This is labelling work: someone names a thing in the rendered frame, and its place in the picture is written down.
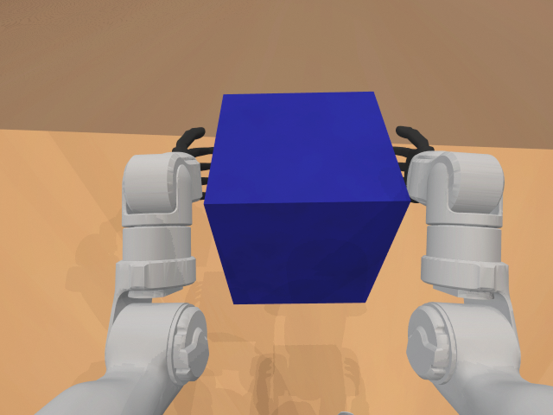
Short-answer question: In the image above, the carton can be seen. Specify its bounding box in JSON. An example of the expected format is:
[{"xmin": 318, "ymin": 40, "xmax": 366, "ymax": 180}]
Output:
[{"xmin": 204, "ymin": 92, "xmax": 411, "ymax": 304}]

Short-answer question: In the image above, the robot left upper arm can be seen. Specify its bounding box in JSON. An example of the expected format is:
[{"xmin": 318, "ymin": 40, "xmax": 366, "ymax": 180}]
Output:
[{"xmin": 34, "ymin": 303, "xmax": 209, "ymax": 415}]

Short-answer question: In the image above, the robot left forearm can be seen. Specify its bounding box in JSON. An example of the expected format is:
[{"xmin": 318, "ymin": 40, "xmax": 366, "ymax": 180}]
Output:
[{"xmin": 105, "ymin": 152, "xmax": 202, "ymax": 366}]

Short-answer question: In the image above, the robot right upper arm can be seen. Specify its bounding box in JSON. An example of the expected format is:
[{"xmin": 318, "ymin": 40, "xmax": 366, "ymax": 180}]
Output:
[{"xmin": 406, "ymin": 302, "xmax": 553, "ymax": 415}]

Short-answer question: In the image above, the robot right forearm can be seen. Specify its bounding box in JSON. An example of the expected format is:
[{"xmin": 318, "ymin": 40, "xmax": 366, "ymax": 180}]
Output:
[{"xmin": 407, "ymin": 150, "xmax": 521, "ymax": 368}]

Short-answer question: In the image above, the right robot hand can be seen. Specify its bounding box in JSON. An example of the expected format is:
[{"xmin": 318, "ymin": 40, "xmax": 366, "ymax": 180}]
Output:
[{"xmin": 392, "ymin": 126, "xmax": 435, "ymax": 203}]

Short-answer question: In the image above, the left robot hand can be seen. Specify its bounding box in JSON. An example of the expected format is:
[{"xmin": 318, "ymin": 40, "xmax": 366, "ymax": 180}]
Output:
[{"xmin": 172, "ymin": 127, "xmax": 213, "ymax": 200}]

